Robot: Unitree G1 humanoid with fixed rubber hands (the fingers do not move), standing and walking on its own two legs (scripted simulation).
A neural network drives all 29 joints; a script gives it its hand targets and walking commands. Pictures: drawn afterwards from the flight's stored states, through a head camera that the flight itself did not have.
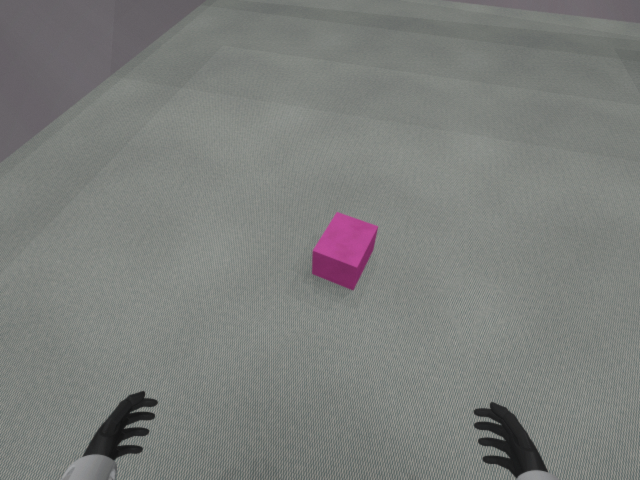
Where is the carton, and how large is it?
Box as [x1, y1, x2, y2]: [312, 212, 377, 289]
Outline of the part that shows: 336,212 313,249 312,273 353,289 372,251 377,226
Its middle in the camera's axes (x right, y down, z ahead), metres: +0.10 +0.03 +1.49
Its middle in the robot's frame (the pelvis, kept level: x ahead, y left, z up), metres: +1.00 -0.08 -0.68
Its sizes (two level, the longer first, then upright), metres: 0.219 0.172 0.143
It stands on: the floor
